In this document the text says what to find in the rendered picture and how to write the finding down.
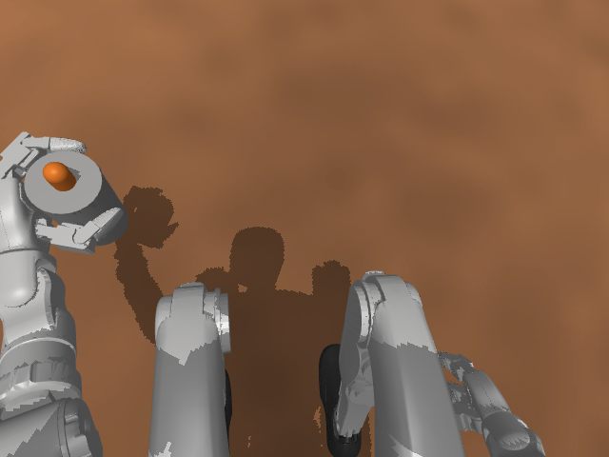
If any bottle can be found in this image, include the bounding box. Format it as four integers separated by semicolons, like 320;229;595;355
24;150;128;246

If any right robot arm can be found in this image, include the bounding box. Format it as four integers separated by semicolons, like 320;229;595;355
481;411;546;457

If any right robot foot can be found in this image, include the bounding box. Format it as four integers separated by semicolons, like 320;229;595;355
319;344;362;457

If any left robot arm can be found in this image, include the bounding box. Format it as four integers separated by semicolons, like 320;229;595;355
0;248;103;457

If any left robot hand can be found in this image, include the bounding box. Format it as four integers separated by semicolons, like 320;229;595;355
0;131;124;255

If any right robot hand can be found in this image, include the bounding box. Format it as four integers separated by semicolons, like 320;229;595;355
438;351;512;434

